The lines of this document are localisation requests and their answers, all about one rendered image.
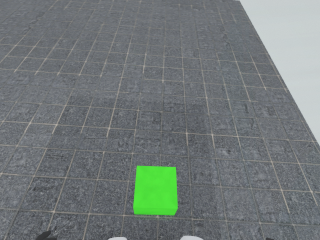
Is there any carton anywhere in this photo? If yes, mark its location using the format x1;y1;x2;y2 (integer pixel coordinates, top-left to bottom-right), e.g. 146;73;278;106
133;165;178;216

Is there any robot left hand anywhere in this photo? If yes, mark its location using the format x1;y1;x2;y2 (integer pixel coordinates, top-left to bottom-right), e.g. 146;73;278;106
35;230;57;240

